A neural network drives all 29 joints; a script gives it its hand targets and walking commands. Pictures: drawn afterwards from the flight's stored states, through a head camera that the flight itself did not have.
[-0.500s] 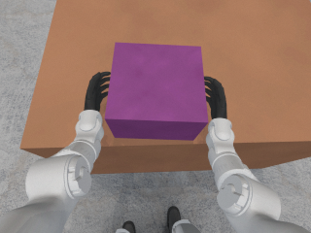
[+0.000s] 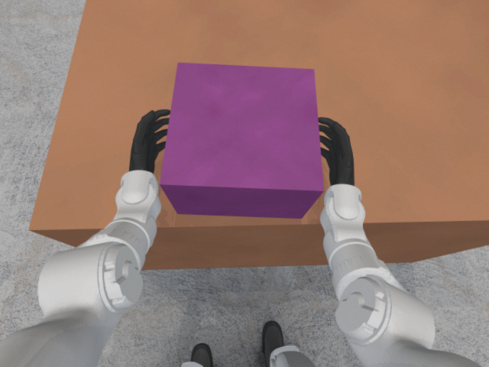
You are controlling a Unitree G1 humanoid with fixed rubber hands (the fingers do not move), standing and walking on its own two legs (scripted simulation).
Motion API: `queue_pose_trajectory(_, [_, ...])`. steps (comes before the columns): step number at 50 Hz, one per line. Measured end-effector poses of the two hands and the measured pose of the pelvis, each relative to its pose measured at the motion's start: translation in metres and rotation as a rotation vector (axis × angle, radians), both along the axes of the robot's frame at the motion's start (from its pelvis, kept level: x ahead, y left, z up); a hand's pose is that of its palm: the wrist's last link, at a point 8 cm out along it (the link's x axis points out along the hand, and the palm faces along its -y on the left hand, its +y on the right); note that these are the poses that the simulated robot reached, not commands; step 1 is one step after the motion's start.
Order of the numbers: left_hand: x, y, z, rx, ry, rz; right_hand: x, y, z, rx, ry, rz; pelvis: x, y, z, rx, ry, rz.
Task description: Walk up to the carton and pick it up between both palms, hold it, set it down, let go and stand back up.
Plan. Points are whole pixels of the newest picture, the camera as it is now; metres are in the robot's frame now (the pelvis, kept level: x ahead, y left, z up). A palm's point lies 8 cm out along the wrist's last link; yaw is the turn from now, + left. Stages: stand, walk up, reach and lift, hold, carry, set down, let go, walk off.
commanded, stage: reach and lift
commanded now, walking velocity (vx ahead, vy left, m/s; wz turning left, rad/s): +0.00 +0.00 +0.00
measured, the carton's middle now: (242, 144) +0.49 -0.03 -0.03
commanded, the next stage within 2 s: none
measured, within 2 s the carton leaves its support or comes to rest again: leaves its support in 1.66 s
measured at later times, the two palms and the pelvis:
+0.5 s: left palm (146, 167) +0.45 +0.13 -0.03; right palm (338, 176) +0.41 -0.19 -0.02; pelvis -0.01 +0.00 -0.01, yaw -1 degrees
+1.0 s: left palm (145, 168) +0.45 +0.13 -0.03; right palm (340, 176) +0.41 -0.19 -0.03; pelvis -0.02 +0.00 -0.03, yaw -4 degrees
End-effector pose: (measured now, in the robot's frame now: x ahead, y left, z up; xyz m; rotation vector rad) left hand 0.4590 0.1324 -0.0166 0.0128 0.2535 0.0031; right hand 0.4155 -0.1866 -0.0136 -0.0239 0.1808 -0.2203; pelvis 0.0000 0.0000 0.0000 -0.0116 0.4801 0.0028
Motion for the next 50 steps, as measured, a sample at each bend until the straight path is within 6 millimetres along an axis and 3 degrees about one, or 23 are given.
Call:
queue_pose_trajectory(24, [-0.005,0.0,-0.012,-0.023,-0.112,0.02,-0.004,0.0,-0.011,-0.031,-0.103,0.02,-0.01,-0.002,-0.012,-0.012,0.103,-0.01])
queue_pose_trajectory(50, [-0.007,0.001,-0.011,0.021,-0.122,0.01,-0.003,-0.005,-0.014,-0.007,-0.113,0.076,-0.02,-0.002,-0.027,-0.02,0.138,-0.048])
